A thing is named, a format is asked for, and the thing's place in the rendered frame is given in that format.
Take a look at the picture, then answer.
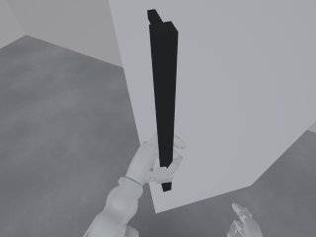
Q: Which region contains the robot left thigh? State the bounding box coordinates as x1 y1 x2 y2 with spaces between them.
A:
123 225 139 237

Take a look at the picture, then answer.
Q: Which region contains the robot right hand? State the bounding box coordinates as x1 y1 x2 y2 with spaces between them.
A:
226 202 263 237

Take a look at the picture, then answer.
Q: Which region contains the fridge door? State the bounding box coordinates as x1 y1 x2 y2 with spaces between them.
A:
109 0 316 213

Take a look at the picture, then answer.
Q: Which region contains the robot left hand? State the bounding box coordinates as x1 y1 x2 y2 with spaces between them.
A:
125 132 187 187

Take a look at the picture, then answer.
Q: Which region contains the handle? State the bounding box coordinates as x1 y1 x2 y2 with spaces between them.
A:
147 9 179 192

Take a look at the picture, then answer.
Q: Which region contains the left robot forearm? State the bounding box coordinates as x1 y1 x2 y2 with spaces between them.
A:
83 177 143 237

